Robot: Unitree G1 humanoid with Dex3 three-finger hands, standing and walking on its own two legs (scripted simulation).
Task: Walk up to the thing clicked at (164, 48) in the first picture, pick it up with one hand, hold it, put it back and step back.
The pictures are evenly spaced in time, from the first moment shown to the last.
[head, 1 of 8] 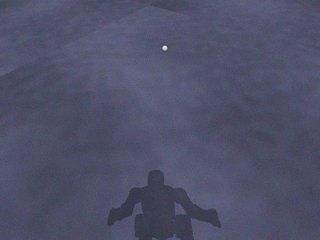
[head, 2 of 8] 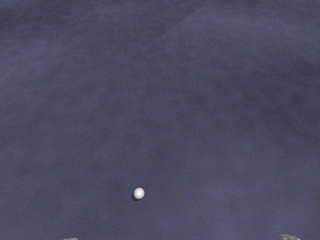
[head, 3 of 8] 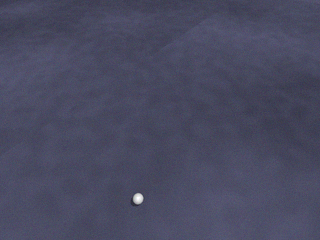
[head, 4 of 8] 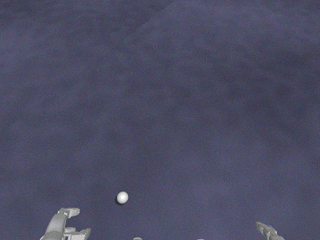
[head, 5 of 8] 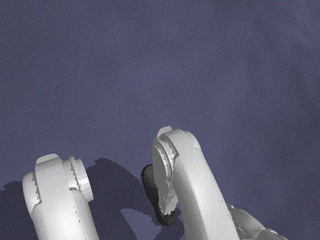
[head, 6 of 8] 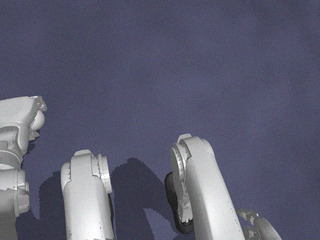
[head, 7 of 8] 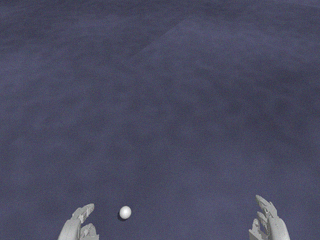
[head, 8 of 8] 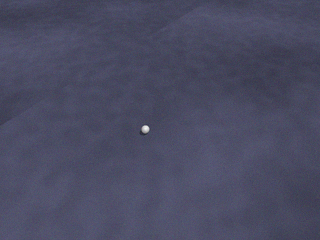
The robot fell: no
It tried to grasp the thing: yes
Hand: left
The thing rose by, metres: 0.68
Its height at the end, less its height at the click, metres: +0.00
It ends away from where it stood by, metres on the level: 0.01
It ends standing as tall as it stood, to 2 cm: yes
